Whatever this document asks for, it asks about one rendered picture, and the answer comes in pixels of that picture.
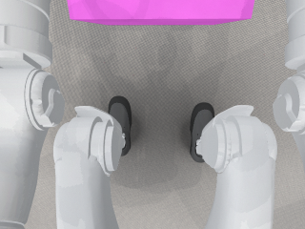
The right robot upper arm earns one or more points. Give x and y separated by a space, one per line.
289 110

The left robot thigh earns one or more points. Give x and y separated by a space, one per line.
83 198

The left robot upper arm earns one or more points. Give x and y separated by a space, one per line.
30 103

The left robot foot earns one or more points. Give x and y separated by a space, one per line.
120 109

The carton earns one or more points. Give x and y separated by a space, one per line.
160 12

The right robot forearm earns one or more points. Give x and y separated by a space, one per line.
294 51

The left robot forearm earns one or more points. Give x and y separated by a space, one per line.
24 34

